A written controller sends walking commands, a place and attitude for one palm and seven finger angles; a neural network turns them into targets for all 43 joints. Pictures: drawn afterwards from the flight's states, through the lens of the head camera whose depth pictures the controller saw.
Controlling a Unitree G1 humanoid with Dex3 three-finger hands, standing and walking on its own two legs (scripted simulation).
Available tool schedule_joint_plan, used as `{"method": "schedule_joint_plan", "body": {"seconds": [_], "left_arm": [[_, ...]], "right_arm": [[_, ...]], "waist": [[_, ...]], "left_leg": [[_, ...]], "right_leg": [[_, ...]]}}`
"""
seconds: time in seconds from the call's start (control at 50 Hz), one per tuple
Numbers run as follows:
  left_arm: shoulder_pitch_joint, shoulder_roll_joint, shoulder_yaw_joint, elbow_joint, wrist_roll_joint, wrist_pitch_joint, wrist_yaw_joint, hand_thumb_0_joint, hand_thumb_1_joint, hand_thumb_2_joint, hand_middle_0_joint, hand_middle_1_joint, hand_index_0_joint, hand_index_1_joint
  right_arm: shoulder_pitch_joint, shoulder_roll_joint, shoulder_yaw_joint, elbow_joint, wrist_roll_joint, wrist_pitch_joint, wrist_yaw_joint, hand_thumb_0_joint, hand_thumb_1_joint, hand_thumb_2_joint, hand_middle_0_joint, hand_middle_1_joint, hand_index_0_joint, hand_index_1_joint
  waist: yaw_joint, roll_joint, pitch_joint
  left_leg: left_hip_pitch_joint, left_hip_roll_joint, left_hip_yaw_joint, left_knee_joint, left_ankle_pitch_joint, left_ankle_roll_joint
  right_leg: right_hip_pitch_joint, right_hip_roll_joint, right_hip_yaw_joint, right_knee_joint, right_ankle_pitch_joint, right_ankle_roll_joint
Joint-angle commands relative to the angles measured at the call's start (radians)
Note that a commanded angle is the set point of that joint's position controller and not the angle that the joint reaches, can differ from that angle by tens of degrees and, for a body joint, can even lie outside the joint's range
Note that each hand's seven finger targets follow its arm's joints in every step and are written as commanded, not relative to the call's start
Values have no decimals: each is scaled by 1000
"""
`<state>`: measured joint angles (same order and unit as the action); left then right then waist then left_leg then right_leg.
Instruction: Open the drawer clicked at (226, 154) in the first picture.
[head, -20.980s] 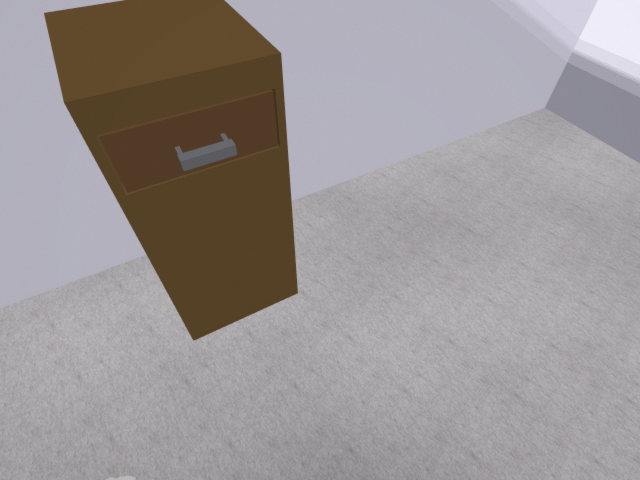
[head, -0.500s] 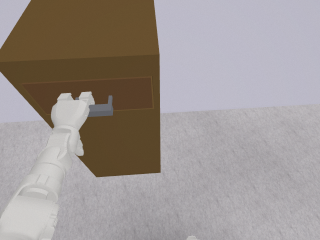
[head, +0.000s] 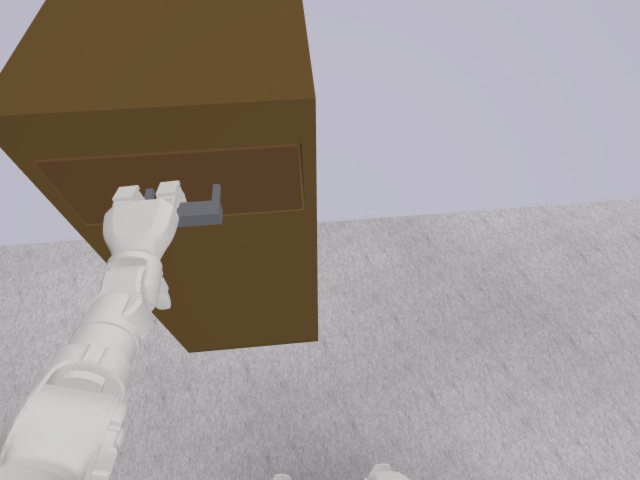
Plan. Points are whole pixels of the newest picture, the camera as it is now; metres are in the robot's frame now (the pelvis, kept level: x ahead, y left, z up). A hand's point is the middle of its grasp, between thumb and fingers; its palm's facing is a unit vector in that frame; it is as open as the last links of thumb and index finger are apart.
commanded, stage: lower the fingers behind the handle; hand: left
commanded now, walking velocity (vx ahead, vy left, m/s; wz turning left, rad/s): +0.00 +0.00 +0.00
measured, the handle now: (181, 203) +0.49 +0.22 +0.02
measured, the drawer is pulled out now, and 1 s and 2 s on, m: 0.00 0.00 0.12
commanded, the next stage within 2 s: close the thumb around the handle in 0.08 s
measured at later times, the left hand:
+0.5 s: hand (158, 246) +0.42 +0.24 +0.00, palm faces -0.04 -0.01 -1.00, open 11.1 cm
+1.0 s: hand (158, 245) +0.43 +0.25 +0.00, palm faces -0.02 -0.03 -1.00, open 6.1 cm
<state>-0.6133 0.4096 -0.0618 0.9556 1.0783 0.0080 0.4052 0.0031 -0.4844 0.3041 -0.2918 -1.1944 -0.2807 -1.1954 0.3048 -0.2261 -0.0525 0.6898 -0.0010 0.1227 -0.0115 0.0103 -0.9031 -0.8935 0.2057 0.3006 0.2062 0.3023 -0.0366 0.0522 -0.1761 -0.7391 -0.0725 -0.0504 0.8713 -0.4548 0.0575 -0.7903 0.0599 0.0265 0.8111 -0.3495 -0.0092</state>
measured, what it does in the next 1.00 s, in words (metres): stands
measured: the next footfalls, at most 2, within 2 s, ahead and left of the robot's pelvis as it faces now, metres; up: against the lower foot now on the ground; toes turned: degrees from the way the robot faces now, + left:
none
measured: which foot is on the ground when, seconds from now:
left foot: down 0.00-1.00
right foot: down 0.00-1.00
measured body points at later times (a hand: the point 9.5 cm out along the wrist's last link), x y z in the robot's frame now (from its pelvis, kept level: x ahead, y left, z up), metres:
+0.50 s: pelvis +0.01 -0.01 +0.00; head +0.09 -0.01 +0.44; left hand +0.42 +0.24 +0.05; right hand +0.08 -0.27 -0.14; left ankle -0.03 +0.08 -0.69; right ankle +0.02 -0.12 -0.69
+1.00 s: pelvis +0.01 +0.00 +0.00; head +0.10 -0.01 +0.44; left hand +0.42 +0.24 +0.05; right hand +0.08 -0.27 -0.13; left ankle -0.03 +0.08 -0.69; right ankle +0.02 -0.12 -0.69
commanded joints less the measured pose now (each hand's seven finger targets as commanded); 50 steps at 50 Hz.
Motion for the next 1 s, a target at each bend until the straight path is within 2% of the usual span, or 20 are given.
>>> {"method": "schedule_joint_plan", "body": {"seconds": [0.0,0.04,0.12,0.14,0.16,0.18,0.22,0.24,0.3,0.34,0.38,0.48,0.5,0.66,0.68,0.7,0.82,0.9,0.96,0.98], "left_arm": [[-315,128,5,-163,4,-61,5,0,-500,300,-300,-1200,-300,-1200],[-321,113,-9,-160,6,-69,7,0,-500,300,-300,-1200,-300,-1200],[-343,106,-11,-202,10,-82,24,0,-500,300,-300,-1200,-300,-1200],[-317,105,-1,-199,8,-80,29,0,-500,300,-300,-1200,-300,-1200],[-328,103,-6,-188,7,-75,33,0,-500,300,-300,-1200,-300,-1200],[-328,124,9,-176,10,-69,36,0,-444,324,-304,-1206,-304,-1206],[-354,102,-14,-164,6,-60,37,0,-332,372,-312,-1218,-312,-1218],[-367,128,5,-168,10,-57,38,0,-276,396,-316,-1224,-316,-1224],[-360,138,15,-208,11,-50,40,0,-108,468,-328,-1242,-328,-1242],[-352,93,-18,-209,6,-45,36,0,4,516,-336,-1254,-336,-1254],[-334,96,-18,-189,6,-38,30,0,116,564,-344,-1266,-344,-1266],[-331,63,-45,-209,2,-48,14,0,396,684,-364,-1296,-364,-1296],[-319,91,-19,-192,3,-49,12,0,452,708,-368,-1302,-368,-1302],[-304,126,-1,-177,10,-59,5,0,900,900,-400,-1350,-400,-1350],[-299,132,7,-173,8,-58,6,0,900,900,-400,-1350,-400,-1350],[-296,158,29,-188,7,-63,6,0,900,900,-400,-1350,-400,-1350],[-259,120,9,-208,-1,-67,10,0,900,900,-400,-1350,-400,-1350],[-269,171,46,-211,8,-62,17,0,900,900,-400,-1350,-400,-1350],[-279,125,10,-228,13,-57,23,0,900,900,-400,-1350,-400,-1350],[-233,129,23,-221,13,-53,23,0,900,900,-400,-1350,-400,-1350]], "right_arm": [[65,-160,-49,-83,-6,-25,-17,0,-900,-900,200,300,200,300],[68,-159,-51,-82,-3,-29,-16,0,-900,-900,200,300,200,300],[73,-158,-58,-77,-8,-34,-11,0,-900,-900,200,300,200,300],[77,-158,-62,-76,-8,-34,-9,0,-900,-900,200,300,200,300],[75,-160,-61,-70,-9,-34,-8,0,-900,-900,200,300,200,300],[78,-162,-60,-68,-8,-32,-9,0,-900,-900,200,300,200,300],[80,-162,-60,-65,-7,-33,-8,0,-900,-900,200,300,200,300],[82,-165,-61,-61,-6,-34,-8,0,-900,-900,200,300,200,300],[78,-165,-63,-66,-10,-29,-8,0,-900,-900,200,300,200,300],[81,-160,-64,-62,-9,-26,-6,0,-900,-900,200,300,200,300],[72,-160,-61,-65,-8,-22,-8,0,-900,-900,200,300,200,300],[66,-155,-59,-74,-8,-26,-9,0,-900,-900,200,300,200,300],[67,-158,-58,-74,-9,-25,-11,0,-900,-900,200,300,200,300],[66,-155,-52,-76,-6,-22,-17,0,-900,-900,200,300,200,300],[69,-156,-53,-75,-6,-23,-18,0,-900,-900,200,300,200,300],[66,-159,-53,-77,-7,-22,-18,0,-900,-900,200,300,200,300],[64,-154,-57,-83,-5,-18,-11,0,-900,-900,200,300,200,300],[59,-162,-56,-83,-6,-14,-15,0,-900,-900,200,300,200,300],[57,-158,-58,-84,-5,-14,-12,0,-900,-900,200,300,200,300],[57,-157,-60,-88,-6,-13,-9,0,-900,-900,200,300,200,300]], "waist": [[-35,-22,-288],[-45,-26,-271],[-42,19,-324],[-35,14,-337],[-46,1,-330],[-40,0,-315],[-56,-20,-306],[-52,-18,-311],[-37,17,-388],[-46,18,-380],[-51,-19,-342],[-47,-13,-334],[-43,-28,-333],[-41,-30,-311],[-43,-52,-311],[-31,-33,-332],[-28,-15,-341],[-27,-40,-337],[-31,-6,-336],[-15,3,-344]], "left_leg": [[190,53,-1,-111,392,-31],[191,56,-5,-109,374,-32],[233,60,-10,-90,444,-45],[240,60,-9,-86,462,-46],[226,58,-3,-81,448,-43],[210,57,-4,-86,439,-45],[195,55,-1,-85,412,-37],[188,54,3,-86,402,-34],[239,54,-1,-79,499,-45],[267,59,-1,-73,535,-49],[237,57,2,-81,495,-43],[242,56,2,-89,483,-36],[225,53,2,-88,475,-34],[169,43,18,-86,423,-23],[163,42,20,-84,424,-19],[163,42,17,-83,445,-23],[196,47,18,-80,494,-29],[173,47,17,-85,473,-27],[218,55,13,-88,507,-35],[225,54,14,-90,515,-37]], "right_leg": [[184,-4,-42,-73,214,-51],[157,-4,-44,-73,196,-50],[139,-3,-45,-54,225,-51],[144,-2,-48,-52,234,-51],[146,-2,-44,-54,240,-49],[148,-2,-45,-53,235,-50],[147,-3,-44,-59,231,-47],[155,-4,-42,-56,235,-47],[183,-4,-41,-44,291,-49],[168,-2,-47,-49,299,-46],[179,-2,-43,-60,293,-43],[186,-4,-42,-67,285,-45],[199,-4,-40,-65,288,-46],[223,-9,-28,-63,307,-45],[232,-9,-25,-65,317,-43],[244,-11,-22,-58,329,-46],[234,-8,-29,-56,343,-44],[247,-9,-26,-56,341,-45],[210,-5,-37,-56,321,-45],[218,-4,-38,-57,315,-47]]}}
